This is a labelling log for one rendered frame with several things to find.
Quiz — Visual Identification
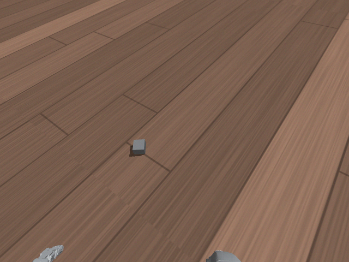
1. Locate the left robot hand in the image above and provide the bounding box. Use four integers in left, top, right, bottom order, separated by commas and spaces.
32, 245, 64, 262

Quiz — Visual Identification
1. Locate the small box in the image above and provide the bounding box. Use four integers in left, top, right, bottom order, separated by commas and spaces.
133, 139, 146, 154

